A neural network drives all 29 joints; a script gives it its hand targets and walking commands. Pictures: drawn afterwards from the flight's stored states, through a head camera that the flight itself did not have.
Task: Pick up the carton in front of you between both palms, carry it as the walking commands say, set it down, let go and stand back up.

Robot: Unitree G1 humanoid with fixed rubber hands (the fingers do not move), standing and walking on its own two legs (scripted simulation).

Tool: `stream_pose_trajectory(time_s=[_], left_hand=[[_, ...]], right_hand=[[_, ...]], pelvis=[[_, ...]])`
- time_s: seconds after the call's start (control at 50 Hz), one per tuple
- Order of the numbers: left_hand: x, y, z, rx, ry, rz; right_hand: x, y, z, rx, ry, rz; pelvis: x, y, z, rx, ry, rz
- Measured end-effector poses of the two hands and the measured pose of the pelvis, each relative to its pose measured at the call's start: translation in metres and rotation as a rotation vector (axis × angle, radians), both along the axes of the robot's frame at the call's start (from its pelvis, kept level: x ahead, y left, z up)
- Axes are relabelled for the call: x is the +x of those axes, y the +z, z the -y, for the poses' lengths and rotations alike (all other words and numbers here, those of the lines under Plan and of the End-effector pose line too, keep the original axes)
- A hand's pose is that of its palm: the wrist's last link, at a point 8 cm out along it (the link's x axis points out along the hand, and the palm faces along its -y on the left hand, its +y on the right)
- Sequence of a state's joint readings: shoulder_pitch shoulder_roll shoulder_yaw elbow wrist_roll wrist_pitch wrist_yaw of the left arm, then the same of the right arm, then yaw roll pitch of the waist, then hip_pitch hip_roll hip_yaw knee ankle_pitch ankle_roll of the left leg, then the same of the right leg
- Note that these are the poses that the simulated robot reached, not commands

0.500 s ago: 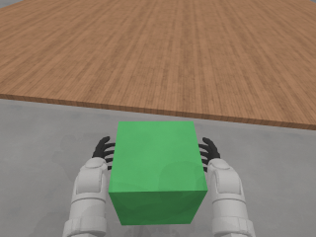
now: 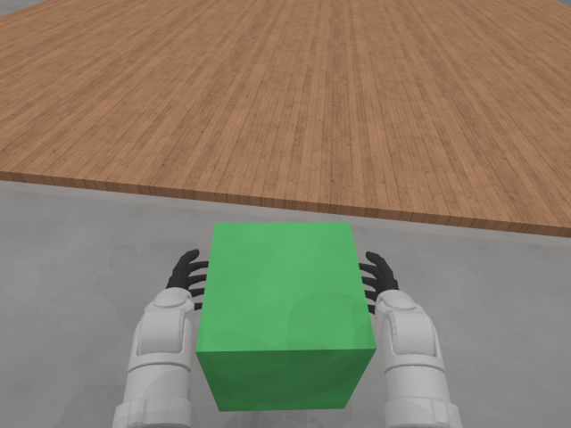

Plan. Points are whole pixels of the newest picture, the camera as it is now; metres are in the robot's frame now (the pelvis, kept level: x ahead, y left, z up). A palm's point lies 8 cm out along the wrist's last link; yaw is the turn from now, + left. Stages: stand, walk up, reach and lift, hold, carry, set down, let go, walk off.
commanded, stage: hold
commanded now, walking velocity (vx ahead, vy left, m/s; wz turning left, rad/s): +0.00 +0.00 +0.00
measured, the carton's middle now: (282, 319) +0.29 +0.00 -0.02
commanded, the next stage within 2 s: carry in 0.10 s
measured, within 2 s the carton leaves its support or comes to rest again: neither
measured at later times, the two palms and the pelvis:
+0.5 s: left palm (196, 250) +0.37 +0.14 +0.06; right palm (382, 253) +0.37 -0.16 +0.06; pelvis +0.10 -0.01 -0.03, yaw +1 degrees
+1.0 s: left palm (218, 148) +0.62 +0.13 +0.09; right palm (360, 148) +0.64 -0.17 +0.09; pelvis +0.36 -0.04 +0.00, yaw +1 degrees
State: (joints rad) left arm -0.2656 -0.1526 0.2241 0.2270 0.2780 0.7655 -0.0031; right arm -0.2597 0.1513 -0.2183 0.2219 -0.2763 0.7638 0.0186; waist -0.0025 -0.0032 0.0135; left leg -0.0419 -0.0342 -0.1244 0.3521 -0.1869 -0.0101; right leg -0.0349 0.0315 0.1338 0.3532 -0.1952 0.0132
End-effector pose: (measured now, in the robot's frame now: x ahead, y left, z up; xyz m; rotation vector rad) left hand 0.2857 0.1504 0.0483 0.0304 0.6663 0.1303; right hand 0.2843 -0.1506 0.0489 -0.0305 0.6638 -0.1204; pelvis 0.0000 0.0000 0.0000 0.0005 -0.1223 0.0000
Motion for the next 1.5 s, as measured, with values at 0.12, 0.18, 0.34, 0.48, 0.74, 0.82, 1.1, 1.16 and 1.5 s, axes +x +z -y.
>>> stream_pose_trajectory(time_s=[0.12, 0.18, 0.34, 0.48, 0.74, 0.82, 1.1, 1.16, 1.5], left_hand=[[0.000, -0.001, 0.000, 0.001, 0.001, 0.001], [0.003, 0.000, 0.000, -0.003, 0.004, 0.012], [0.034, 0.015, 0.007, -0.028, 0.016, 0.064], [0.078, 0.013, 0.014, -0.048, 0.029, 0.012], [0.203, 0.023, 0.034, -0.068, 0.015, -0.002], [0.239, 0.024, 0.035, -0.062, 0.057, -0.025], [0.406, 0.034, 0.014, -0.054, 0.091, -0.033], [0.455, 0.016, 0.008, -0.063, 0.062, -0.037], [0.671, 0.019, 0.004, -0.068, -0.029, -0.076]], right_hand=[[0.001, -0.001, 0.000, 0.000, 0.001, 0.001], [0.004, 0.000, 0.000, 0.004, -0.003, 0.012], [0.031, 0.013, 0.006, 0.033, -0.034, 0.063], [0.074, 0.013, 0.014, 0.041, -0.046, 0.012], [0.188, 0.019, 0.032, 0.078, -0.106, -0.001], [0.240, 0.023, 0.034, 0.084, -0.069, -0.028], [0.414, 0.028, 0.013, 0.076, -0.020, -0.037], [0.456, 0.014, 0.007, 0.062, -0.047, -0.039], [0.649, 0.026, 0.002, 0.039, -0.127, -0.074]], pelvis=[[0.001, -0.002, 0.000, 0.000, -0.001, -0.026], [0.005, -0.003, 0.000, 0.001, -0.005, -0.071], [0.038, -0.016, 0.005, 0.007, -0.019, -0.154], [0.089, -0.025, 0.008, 0.000, 0.019, -0.210], [0.212, -0.023, 0.023, -0.030, -0.003, -0.206], [0.255, -0.019, 0.035, -0.021, 0.032, -0.198], [0.429, -0.008, 0.021, 0.028, 0.010, -0.202], [0.478, -0.023, 0.009, 0.024, -0.010, -0.185], [0.689, 0.005, -0.013, -0.027, -0.051, -0.202]])
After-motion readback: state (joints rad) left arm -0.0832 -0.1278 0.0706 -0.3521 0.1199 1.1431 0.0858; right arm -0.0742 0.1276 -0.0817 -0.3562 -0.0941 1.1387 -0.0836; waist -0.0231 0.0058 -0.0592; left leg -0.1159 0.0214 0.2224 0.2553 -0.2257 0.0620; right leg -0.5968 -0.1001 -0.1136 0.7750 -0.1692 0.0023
